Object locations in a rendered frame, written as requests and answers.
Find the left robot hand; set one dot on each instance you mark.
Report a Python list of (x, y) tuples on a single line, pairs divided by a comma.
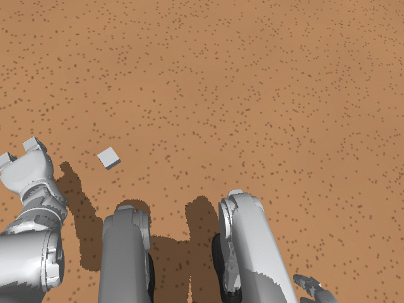
[(17, 173)]

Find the right robot foot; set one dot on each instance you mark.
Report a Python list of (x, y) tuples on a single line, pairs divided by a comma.
[(218, 262)]

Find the left robot arm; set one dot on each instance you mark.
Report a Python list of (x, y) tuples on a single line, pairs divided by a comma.
[(31, 254)]

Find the right robot hand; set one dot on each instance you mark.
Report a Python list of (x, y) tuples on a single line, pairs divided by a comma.
[(314, 289)]

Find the small box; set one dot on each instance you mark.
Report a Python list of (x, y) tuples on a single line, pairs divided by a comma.
[(109, 158)]

